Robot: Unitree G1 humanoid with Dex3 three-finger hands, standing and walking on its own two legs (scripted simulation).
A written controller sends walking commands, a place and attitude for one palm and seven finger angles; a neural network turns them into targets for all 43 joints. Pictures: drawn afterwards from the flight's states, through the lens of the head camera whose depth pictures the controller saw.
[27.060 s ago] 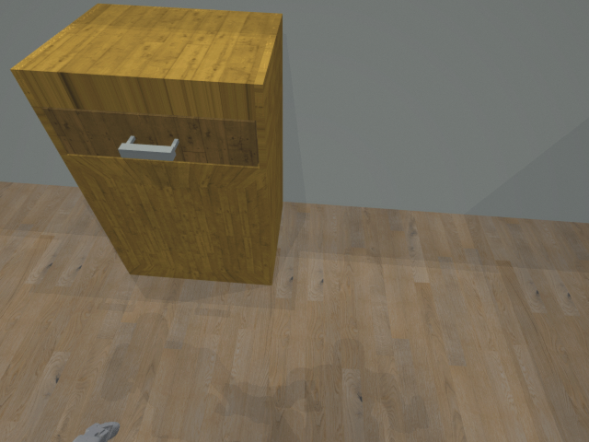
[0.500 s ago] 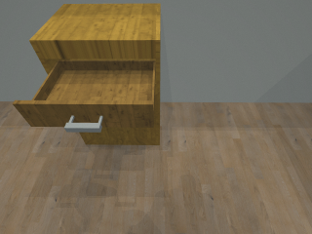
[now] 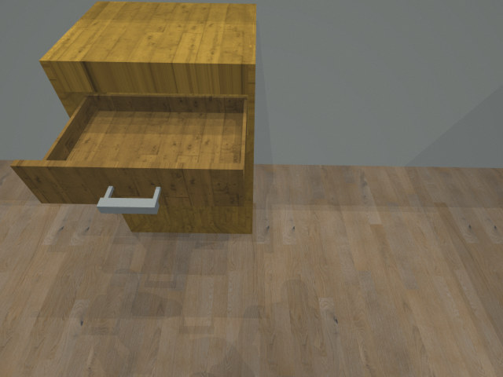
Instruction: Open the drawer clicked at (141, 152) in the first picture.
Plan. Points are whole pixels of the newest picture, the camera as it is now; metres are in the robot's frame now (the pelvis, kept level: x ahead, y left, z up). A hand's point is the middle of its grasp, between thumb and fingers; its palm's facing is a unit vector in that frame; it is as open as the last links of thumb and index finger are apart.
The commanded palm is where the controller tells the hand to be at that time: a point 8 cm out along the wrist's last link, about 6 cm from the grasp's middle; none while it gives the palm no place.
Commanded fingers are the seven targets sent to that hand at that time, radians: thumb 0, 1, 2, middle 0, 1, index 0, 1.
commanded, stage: look to check the result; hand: left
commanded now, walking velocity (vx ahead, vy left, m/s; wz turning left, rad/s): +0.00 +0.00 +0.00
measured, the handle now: (131, 198) +0.50 +0.32 -0.09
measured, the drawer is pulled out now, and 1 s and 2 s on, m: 0.30 0.30 0.30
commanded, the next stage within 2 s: stand and wait in 0.46 s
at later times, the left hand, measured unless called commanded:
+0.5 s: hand out of the picture +0.01 +0.16 -0.18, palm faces +0.04 -0.98 -0.19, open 7.4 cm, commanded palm none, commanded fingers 0.00 0.90 0.90 -0.20 -0.30 -0.20 -0.30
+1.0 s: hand out of the picture +0.01 +0.16 -0.18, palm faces +0.04 -0.98 -0.19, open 7.4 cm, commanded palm none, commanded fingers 0.00 0.90 0.90 -0.20 -0.30 -0.20 -0.30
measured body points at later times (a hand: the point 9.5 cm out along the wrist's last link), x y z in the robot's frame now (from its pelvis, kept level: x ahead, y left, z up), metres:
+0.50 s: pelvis +0.02 -0.01 +0.00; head +0.03 -0.01 +0.45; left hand +0.00 +0.21 -0.16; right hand -0.01 -0.21 -0.16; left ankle -0.03 +0.11 -0.74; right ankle +0.03 -0.09 -0.74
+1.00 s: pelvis +0.02 +0.00 +0.00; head +0.04 +0.00 +0.45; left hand +0.01 +0.21 -0.16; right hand -0.01 -0.21 -0.16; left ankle -0.03 +0.11 -0.74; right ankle +0.03 -0.09 -0.74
